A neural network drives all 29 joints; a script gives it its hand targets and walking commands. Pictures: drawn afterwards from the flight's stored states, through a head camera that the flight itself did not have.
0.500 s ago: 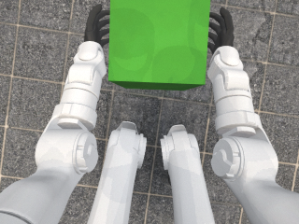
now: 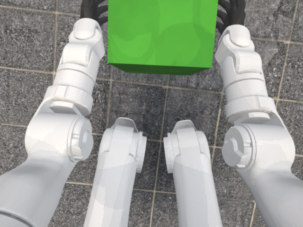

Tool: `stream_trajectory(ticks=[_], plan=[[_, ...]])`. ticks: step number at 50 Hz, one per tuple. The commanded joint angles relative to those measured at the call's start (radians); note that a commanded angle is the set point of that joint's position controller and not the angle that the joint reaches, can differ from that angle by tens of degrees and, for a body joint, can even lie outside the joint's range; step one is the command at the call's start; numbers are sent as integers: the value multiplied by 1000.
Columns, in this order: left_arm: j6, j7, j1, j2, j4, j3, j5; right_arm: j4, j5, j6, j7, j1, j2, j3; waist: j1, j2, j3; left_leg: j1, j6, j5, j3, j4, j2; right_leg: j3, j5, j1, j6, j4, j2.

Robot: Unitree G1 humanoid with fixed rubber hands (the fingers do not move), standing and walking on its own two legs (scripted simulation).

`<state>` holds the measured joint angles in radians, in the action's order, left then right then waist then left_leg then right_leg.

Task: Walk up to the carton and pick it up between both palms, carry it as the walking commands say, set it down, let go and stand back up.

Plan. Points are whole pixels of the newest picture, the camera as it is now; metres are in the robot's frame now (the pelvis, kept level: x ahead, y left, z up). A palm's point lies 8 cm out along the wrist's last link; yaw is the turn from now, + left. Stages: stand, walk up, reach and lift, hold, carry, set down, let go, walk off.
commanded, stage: set down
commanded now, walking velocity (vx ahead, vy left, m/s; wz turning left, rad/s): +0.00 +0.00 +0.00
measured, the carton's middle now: (160, 27) +0.54 +0.00 -0.22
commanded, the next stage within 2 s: none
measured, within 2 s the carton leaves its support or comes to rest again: rests again in 1.18 s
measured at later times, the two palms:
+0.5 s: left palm (89, 19) +0.53 +0.16 -0.15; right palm (226, 26) +0.53 -0.13 -0.14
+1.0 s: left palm (94, 22) +0.53 +0.15 -0.16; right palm (224, 33) +0.52 -0.14 -0.16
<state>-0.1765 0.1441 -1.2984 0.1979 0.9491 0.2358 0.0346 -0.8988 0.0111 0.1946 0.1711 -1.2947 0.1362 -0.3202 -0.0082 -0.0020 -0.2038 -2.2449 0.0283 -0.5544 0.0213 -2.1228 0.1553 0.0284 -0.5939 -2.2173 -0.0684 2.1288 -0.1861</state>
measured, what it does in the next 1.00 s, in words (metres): stands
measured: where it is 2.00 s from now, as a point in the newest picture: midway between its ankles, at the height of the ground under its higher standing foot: (152, 164)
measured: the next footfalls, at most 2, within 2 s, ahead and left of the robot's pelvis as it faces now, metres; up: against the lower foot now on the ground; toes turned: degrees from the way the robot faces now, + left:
none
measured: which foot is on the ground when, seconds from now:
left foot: down 0.00-1.00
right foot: down 0.00-1.00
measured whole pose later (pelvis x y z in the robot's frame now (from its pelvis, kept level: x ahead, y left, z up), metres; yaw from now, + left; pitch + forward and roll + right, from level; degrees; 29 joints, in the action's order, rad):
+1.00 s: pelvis -0.01 +0.00 -0.02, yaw +0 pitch +34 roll -1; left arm -0.13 0.13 -1.41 0.24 1.12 0.21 0.04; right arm -1.03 0.03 0.14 0.17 -1.36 0.17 -0.29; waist 0.00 0.01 -0.30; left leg -2.24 0.01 -0.56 0.00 -2.19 0.11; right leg 0.00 -0.59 -2.22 -0.04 2.20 -0.15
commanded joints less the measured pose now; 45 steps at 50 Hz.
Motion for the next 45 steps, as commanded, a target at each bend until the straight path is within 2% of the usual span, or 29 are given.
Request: stream_trajectory(ticks=[1, 6, 9, 12, 16, 20, 24, 28, 31, 33, 36, 39, 42, 45], plan=[[14, -239, -566, -947, -98, -341, 47, 64, 51, -13, -272, -564, -948, 382, -10, 4, 1188, 660, -20, 321, -52, 145, 8, -84, 335, 498, 40, -161, 23], [21, -271, -454, -946, -33, -260, -31, -5, -20, -10, -294, -434, -984, 324, 12, 19, 1071, 525, -27, 321, -50, 133, 6, -63, 354, 444, 45, -152, 23], [30, -278, -446, -925, -40, -242, -48, 3, -31, -19, -295, -428, -981, 323, 28, 28, 1047, 468, -32, 320, -50, 124, 2, -52, 360, 425, 46, -147, 18], [46, -274, -491, -909, -91, -274, -20, 53, 0, -39, -282, -484, -965, 361, 36, 27, 1076, 462, -32, 340, -51, 110, -1, -47, 382, 440, 47, -136, 12], [64, -252, -624, -879, -183, -357, 63, 144, 80, -67, -246, -624, -912, 439, 28, 18, 1169, 522, -28, 348, -56, 102, -7, -52, 386, 510, 45, -125, 7], [56, -233, -720, -826, -171, -375, 115, 134, 114, -67, -218, -718, -833, 441, 12, -1, 1178, 563, -30, 266, -59, 116, -13, -60, 307, 552, 48, -132, 16], [36, -245, -671, -844, -52, -310, 74, 22, 58, -45, -236, -660, -841, 359, -2, -9, 1082, 558, -33, 200, -56, 125, -14, -66, 247, 511, 56, -138, 23], [28, -285, -503, -911, 49, -230, -23, -89, -41, -26, -284, -461, -920, 262, -5, -2, 963, 499, -35, 251, -45, 118, -7, -67, 282, 412, 61, -130, 24], [32, -304, -417, -918, 72, -188, -76, -110, -94, -21, -310, -362, -947, 226, 3, 4, 904, 433, -40, 293, -33, 120, -7, -61, 301, 338, 62, -124, 26], [40, -303, -399, -897, 63, -182, -85, -95, -98, -28, -317, -350, -938, 231, 12, 7, 890, 407, -40, 311, -28, 116, -8, -54, 309, 302, 62, -120, 27], [63, -286, -430, -859, 12, -215, -57, -36, -59, -55, -309, -401, -900, 277, 25, 5, 908, 405, -38, 346, -20, 101, -13, -45, 336, 281, 61, -106, 25], [88, -260, -509, -819, -57, -289, 7, 38, 17, -88, -282, -484, -853, 361, 25, 3, 983, 456, -33, 382, -17, 81, -19, -40, 378, 340, 57, -90, 23], [95, -229, -602, -768, -115, -351, 74, 120, 89, -103, -250, -596, -784, 421, 18, -9, 1065, 526, -33, 315, -27, 93, -24, -52, 324, 415, 50, -93, 24], [81, -209, -685, -690, -68, -327, 94, 94, 108, -94, -222, -684, -692, 395, 9, -16, 1041, 535, -41, 187, -27, 112, -33, -56, 219, 435, 51, -104, 34]])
